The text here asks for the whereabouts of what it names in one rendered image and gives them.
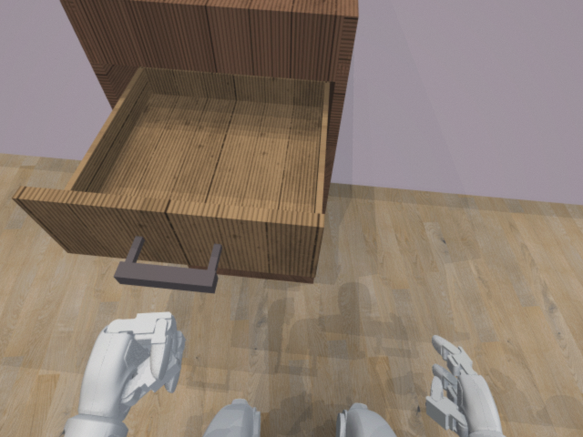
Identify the robot right shin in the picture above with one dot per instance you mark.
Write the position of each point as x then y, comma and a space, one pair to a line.
359, 405

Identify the handle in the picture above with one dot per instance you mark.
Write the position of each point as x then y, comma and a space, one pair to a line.
166, 277

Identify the robot left thigh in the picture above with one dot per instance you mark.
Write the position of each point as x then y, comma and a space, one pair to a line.
235, 420

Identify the cabinet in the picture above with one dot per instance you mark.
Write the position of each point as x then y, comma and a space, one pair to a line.
300, 39

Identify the right robot hand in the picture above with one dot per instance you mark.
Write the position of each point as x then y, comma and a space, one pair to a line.
469, 406

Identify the left robot hand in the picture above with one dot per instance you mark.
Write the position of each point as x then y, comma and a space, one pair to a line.
148, 345

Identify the drawer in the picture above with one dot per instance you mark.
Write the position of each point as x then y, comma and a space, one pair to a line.
189, 159

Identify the robot left forearm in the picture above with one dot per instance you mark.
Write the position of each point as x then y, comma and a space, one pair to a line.
83, 425

